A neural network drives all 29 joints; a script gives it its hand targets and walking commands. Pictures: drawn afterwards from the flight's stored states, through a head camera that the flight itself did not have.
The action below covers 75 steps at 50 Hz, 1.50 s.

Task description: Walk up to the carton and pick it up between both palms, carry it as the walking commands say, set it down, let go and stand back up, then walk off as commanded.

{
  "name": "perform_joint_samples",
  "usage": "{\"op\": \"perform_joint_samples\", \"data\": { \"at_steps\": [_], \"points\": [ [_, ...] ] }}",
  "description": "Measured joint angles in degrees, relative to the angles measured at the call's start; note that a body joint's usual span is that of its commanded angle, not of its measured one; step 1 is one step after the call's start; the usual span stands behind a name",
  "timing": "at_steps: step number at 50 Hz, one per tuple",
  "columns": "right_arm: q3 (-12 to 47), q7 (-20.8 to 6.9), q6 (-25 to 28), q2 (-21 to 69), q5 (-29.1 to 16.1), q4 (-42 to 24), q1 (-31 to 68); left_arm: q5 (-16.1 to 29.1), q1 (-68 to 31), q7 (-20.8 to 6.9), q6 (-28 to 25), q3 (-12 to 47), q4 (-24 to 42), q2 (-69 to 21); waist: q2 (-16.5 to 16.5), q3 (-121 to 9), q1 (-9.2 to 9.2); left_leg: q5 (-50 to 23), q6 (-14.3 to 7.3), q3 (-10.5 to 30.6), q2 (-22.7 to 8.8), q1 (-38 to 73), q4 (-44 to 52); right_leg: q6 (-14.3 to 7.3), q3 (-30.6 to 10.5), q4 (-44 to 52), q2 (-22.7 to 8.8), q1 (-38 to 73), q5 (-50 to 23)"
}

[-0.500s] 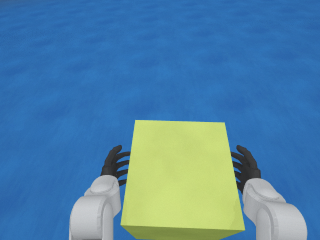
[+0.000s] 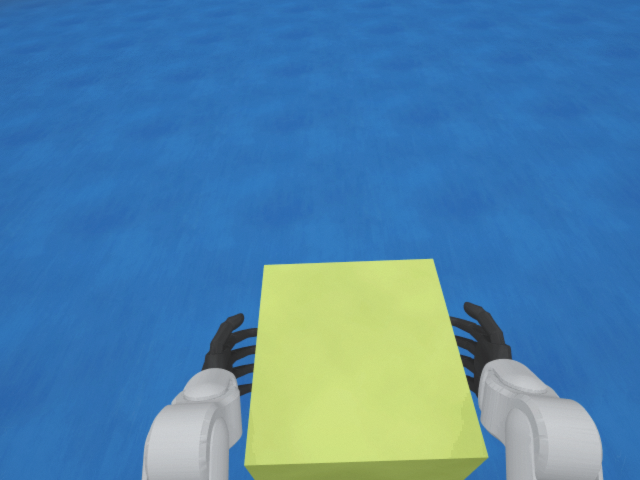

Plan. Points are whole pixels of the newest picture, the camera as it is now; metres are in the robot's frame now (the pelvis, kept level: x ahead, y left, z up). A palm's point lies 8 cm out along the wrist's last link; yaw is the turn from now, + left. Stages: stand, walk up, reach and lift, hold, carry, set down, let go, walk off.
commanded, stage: carry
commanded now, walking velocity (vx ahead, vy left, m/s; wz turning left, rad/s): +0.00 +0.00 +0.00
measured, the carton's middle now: (352, 391) +0.25 +0.00 +0.00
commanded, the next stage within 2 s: none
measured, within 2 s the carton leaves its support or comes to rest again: neither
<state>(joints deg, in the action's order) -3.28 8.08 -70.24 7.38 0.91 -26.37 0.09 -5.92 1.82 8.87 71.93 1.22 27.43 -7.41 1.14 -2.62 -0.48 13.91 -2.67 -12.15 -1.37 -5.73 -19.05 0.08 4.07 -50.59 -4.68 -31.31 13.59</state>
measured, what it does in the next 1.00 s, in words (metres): walks ahead: right foot, then left foot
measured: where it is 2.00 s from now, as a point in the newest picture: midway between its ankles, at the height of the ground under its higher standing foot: outside the picture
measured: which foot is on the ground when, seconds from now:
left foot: down 0.00-0.24, up 0.26-0.70, down 0.72-1.00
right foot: up 0.00-0.22, down 0.24-1.00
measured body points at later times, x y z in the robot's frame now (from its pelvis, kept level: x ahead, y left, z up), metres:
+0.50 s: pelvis +0.12 -0.07 +0.01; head +0.13 -0.10 +0.45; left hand +0.37 +0.07 +0.09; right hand +0.37 -0.23 +0.08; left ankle +0.15 +0.10 -0.68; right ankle +0.14 -0.13 -0.75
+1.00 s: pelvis +0.15 -0.01 -0.01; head +0.17 +0.00 +0.44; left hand +0.41 +0.13 +0.07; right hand +0.41 -0.16 +0.09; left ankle +0.21 +0.08 -0.75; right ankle +0.14 -0.13 -0.75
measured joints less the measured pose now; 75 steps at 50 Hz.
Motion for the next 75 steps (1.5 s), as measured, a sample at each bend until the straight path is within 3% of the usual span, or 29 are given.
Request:
{"op": "perform_joint_samples", "data": {
  "at_steps": [3, 7, 10, 12, 14, 15, 18, 23, 29, 33, 36, 40, 49, 53, 64, 75],
  "points": [
    [0.44, 0.21, 0.09, 0.17, -0.02, -1.94, -2.40, 0.84, -0.10, 0.16, 0.72, -0.01, 0.56, 0.00, 2.20, 1.03, 0.73, -1.29, 0.49, 1.80, -0.87, 2.19, 3.69, 0.18, 0.07, 0.84, -0.46, -0.92, -1.95],
    [1.40, 0.76, 1.94, -0.04, -0.23, -6.93, 0.85, 1.99, -2.07, 0.12, -2.01, -1.21, 5.80, 0.06, 0.56, 3.26, -0.28, -0.79, 2.06, 0.26, -1.24, 4.12, 5.36, 0.60, 1.42, 8.23, -0.46, -0.17, -4.22],
    [0.95, 0.81, 2.06, -0.06, 0.20, -7.02, 2.70, 1.88, -3.12, -0.04, -3.51, -1.29, 5.33, 0.11, -0.60, 1.88, 0.10, 2.09, 3.60, 0.05, -1.94, 3.74, 2.66, 0.09, 3.43, 16.42, 0.87, 4.42, -5.13],
    [0.90, 0.72, 1.93, -0.09, 0.33, -6.11, 2.05, 1.67, -3.28, -0.04, -2.72, -1.22, 4.45, 0.11, -1.74, 0.27, 0.20, 5.61, 4.99, 0.13, -2.26, 3.02, -2.01, -1.30, 5.07, 23.18, 1.54, 9.78, -6.97],
    [-0.17, 0.63, 1.54, -0.13, 0.19, -4.68, 1.86, 1.43, -3.78, 0.03, -2.33, -0.62, 2.12, 0.11, -0.48, 0.41, 0.53, 7.25, 5.80, 1.76, -4.08, -0.66, -11.80, -3.63, 6.00, 22.85, 2.59, 11.04, -3.27],
    [-0.69, 0.60, 1.33, -0.12, 0.08, -4.32, 1.82, 1.29, -4.40, 0.08, -1.93, -0.40, 1.27, 0.12, -0.59, 1.35, 0.75, 10.28, 5.82, 3.74, -3.39, -3.31, -17.86, -4.17, 6.11, 22.66, 2.32, 11.76, -2.56],
    [-0.80, 0.75, 0.88, -0.10, 0.07, -5.19, 1.95, 1.63, -4.78, 0.01, -1.83, -0.55, 1.30, 0.09, -1.01, 3.97, 1.07, 14.46, 5.50, 7.20, -0.75, -10.97, -28.14, -4.18, 5.81, 25.77, 1.33, 14.59, -3.80],
    [1.02, 1.06, 1.07, -0.07, 0.38, -4.83, 3.73, 1.86, -2.48, -0.57, -3.91, -1.99, 3.23, 0.03, -0.28, 4.71, 1.37, 8.56, 5.58, 9.86, -0.47, -19.99, -32.38, -4.02, 4.24, 30.36, 1.80, 18.12, -5.23],
    [1.91, 1.21, 1.26, -0.08, 0.48, -5.60, 1.66, 1.84, -0.96, -0.86, -3.68, -1.71, 4.00, -0.03, -0.54, -0.02, 1.26, 3.88, 5.86, 9.37, -1.89, -21.17, -27.13, -3.68, 4.67, 28.68, 1.97, 20.74, -1.92],
    [1.53, 1.11, 0.48, -0.10, 0.72, -4.58, 1.37, 1.38, -1.16, -0.93, -2.57, -1.39, 2.68, -0.01, -1.27, -2.92, 0.88, -0.15, 5.61, 7.73, -1.53, -16.43, -17.49, -2.89, 4.08, 24.66, 2.02, 20.28, 1.24],
    [0.56, 0.98, -0.50, -0.07, 0.93, -3.92, 1.22, 1.04, -1.88, -0.93, -1.78, -0.67, 0.86, 0.09, 0.09, -4.25, 1.91, -4.44, 4.62, 7.45, -2.20, -12.08, -8.59, -1.89, 5.40, 20.34, 3.16, 18.87, 4.34],
    [0.77, 0.84, -1.08, -0.05, 1.23, -0.80, 0.42, 0.84, -1.46, -0.92, -0.19, -1.16, -1.64, 0.10, -3.13, -2.85, 0.36, -3.70, 2.51, 5.48, -1.02, -11.93, -8.20, -0.85, 3.64, 20.31, 1.81, 18.26, 4.15],
    [-0.18, 0.41, 1.88, -0.07, -0.43, -4.86, 2.26, 1.04, -3.43, 0.09, -1.90, -0.60, 3.68, 0.10, -2.14, 1.98, 0.40, -5.34, 0.68, 4.88, -0.25, -13.51, -6.75, 0.81, 3.25, 23.91, 1.28, 17.58, 0.98],
    [-0.57, 0.16, 1.93, -0.06, -0.17, -5.21, 1.86, 1.00, -3.27, 0.17, -2.51, 0.05, 3.14, 0.10, -1.22, -0.50, 0.30, -4.92, 0.05, 4.82, 0.39, -13.06, -6.70, 1.48, 3.24, 24.23, 0.67, 18.24, 1.21],
    [-1.07, -0.36, 0.35, -0.09, 0.99, -0.62, 1.46, 0.49, -2.86, -0.04, -1.20, 0.09, -1.82, 0.11, -1.43, -1.57, 0.57, -5.49, 0.20, 4.57, 0.66, -12.02, -6.21, 1.34, 2.99, 22.99, 0.31, 18.40, 1.43],
    [-1.21, -0.53, 2.43, -0.09, 0.79, -0.75, 2.60, 0.60, -3.48, -0.16, -3.74, -0.31, -1.62, 0.10, -0.77, -0.02, 0.84, -6.78, 1.21, 5.43, -0.46, -13.36, -6.20, 0.03, 3.78, 22.82, 1.48, 17.17, 0.72]
  ]
}}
